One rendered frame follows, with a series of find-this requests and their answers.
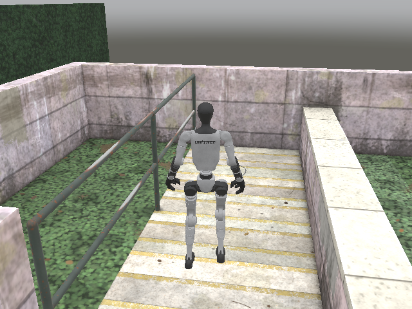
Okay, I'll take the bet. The left robot hand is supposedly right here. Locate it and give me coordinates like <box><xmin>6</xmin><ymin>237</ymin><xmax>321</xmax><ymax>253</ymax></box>
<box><xmin>165</xmin><ymin>177</ymin><xmax>180</xmax><ymax>191</ymax></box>

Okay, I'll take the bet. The right robot hand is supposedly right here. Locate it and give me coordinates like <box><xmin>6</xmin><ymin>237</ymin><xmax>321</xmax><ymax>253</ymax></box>
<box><xmin>230</xmin><ymin>180</ymin><xmax>245</xmax><ymax>194</ymax></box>

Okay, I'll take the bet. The robot left thigh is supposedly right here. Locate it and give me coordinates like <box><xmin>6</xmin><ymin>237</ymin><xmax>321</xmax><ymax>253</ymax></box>
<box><xmin>184</xmin><ymin>180</ymin><xmax>197</xmax><ymax>227</ymax></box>

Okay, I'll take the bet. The right robot upper arm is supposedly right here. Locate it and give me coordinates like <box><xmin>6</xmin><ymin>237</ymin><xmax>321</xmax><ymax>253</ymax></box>
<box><xmin>219</xmin><ymin>130</ymin><xmax>237</xmax><ymax>166</ymax></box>

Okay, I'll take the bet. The left robot upper arm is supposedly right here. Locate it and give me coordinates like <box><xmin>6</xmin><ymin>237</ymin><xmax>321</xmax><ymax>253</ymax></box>
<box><xmin>174</xmin><ymin>130</ymin><xmax>192</xmax><ymax>166</ymax></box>

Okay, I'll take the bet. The right robot forearm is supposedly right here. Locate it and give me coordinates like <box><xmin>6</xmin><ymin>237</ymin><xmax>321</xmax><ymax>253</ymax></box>
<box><xmin>230</xmin><ymin>156</ymin><xmax>243</xmax><ymax>182</ymax></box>

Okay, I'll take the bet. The left robot forearm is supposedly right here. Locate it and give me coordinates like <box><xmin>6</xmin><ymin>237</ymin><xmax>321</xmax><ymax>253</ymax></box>
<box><xmin>167</xmin><ymin>156</ymin><xmax>180</xmax><ymax>180</ymax></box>

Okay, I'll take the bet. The right robot shin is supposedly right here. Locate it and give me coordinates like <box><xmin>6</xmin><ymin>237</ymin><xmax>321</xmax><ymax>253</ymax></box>
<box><xmin>216</xmin><ymin>210</ymin><xmax>225</xmax><ymax>254</ymax></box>

